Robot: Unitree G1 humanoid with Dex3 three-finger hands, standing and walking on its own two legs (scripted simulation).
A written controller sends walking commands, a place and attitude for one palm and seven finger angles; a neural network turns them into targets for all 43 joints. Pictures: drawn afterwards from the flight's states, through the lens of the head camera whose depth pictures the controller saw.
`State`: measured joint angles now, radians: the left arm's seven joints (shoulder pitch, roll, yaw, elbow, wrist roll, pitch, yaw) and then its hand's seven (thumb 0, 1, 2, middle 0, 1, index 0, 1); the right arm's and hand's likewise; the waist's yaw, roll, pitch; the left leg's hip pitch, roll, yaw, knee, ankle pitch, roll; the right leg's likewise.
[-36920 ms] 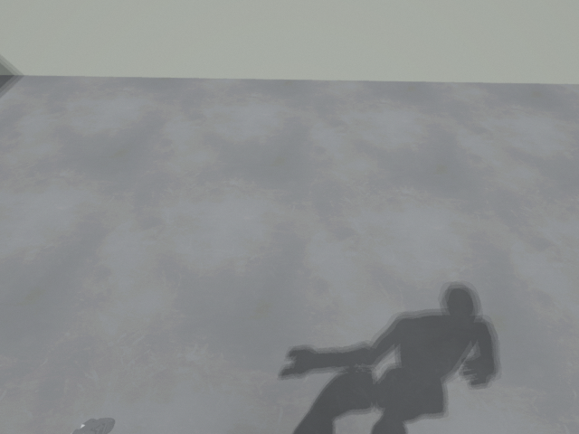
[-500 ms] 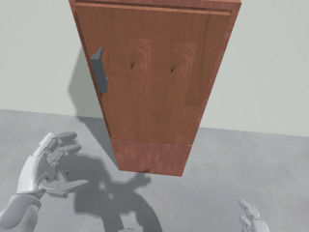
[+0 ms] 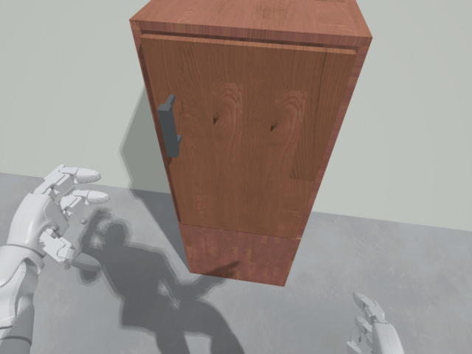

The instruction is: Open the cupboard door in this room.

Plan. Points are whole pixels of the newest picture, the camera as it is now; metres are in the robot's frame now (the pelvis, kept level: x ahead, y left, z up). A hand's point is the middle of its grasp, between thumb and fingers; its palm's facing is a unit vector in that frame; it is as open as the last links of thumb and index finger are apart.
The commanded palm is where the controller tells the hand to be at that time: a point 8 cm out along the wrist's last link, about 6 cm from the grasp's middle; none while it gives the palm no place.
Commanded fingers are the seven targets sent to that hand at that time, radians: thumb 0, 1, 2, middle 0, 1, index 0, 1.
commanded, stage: raise the hand with hooked fingers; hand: left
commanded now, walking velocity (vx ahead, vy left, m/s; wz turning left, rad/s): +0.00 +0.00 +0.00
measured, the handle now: (172, 126) +0.53 +0.19 +0.10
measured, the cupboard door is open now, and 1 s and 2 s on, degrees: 0 0 0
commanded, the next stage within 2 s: move the hooked fingers beside the handle in 0.62 s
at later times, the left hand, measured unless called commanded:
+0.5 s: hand (98, 203) +0.30 +0.25 +0.12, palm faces +0.00 -1.00 -0.04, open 14.0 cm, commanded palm +0.27 +0.30 +0.13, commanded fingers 0.00 -0.50 0.30 -0.30 -1.20 -0.30 -1.20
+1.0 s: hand (108, 186) +0.34 +0.25 +0.12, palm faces -0.02 -1.00 -0.03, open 14.0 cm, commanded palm +0.31 +0.30 +0.12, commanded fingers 0.00 -0.50 0.30 -0.30 -1.20 -0.30 -1.20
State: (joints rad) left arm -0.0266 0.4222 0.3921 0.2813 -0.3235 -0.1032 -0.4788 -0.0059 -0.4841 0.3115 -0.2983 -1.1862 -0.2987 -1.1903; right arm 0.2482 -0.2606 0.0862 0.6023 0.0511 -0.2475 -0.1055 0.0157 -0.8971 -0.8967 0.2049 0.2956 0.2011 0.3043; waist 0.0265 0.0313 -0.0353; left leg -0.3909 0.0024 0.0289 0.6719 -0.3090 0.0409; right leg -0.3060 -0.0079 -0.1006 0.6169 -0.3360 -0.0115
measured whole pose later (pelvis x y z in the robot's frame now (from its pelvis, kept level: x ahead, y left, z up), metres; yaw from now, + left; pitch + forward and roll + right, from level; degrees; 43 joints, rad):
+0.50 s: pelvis +0.01 -0.02 +0.00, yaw -1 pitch +2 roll -1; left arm -0.09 0.44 0.45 0.37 -0.33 -0.09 -0.51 -0.01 -0.50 0.30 -0.30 -1.20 -0.30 -1.20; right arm 0.29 -0.29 0.05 0.62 0.06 -0.24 -0.11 0.02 -0.90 -0.90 0.20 0.30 0.20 0.30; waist 0.01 0.03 -0.04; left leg -0.35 0.02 0.04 0.61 -0.29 0.02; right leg -0.28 0.01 -0.09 0.58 -0.33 -0.03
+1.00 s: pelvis +0.01 -0.02 +0.00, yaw -1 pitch +3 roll -1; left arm -0.27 0.47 0.42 0.56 -0.29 -0.12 -0.51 -0.01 -0.50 0.30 -0.30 -1.20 -0.30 -1.20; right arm 0.27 -0.29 0.07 0.64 0.06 -0.22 -0.12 0.02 -0.90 -0.90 0.20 0.30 0.20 0.30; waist 0.00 0.03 -0.04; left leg -0.38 0.02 0.03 0.63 -0.29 0.01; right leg -0.32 0.01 -0.09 0.60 -0.33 -0.04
